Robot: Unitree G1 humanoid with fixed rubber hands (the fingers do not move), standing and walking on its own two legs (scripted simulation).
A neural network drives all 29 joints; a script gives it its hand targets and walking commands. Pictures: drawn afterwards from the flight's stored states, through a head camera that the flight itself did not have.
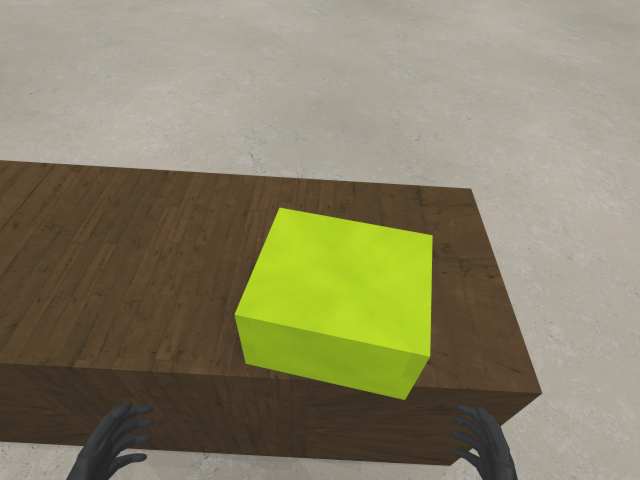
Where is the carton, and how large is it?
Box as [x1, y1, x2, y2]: [234, 208, 432, 399]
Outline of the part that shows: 279,208 234,314 245,362 249,364 404,399 429,357 432,235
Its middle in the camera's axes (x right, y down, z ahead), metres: +0.03 +0.11 +0.70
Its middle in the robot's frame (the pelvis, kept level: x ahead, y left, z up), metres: +0.45 -0.02 -0.12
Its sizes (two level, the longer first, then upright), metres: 0.292 0.243 0.171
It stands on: a pedestal, 0.56 m high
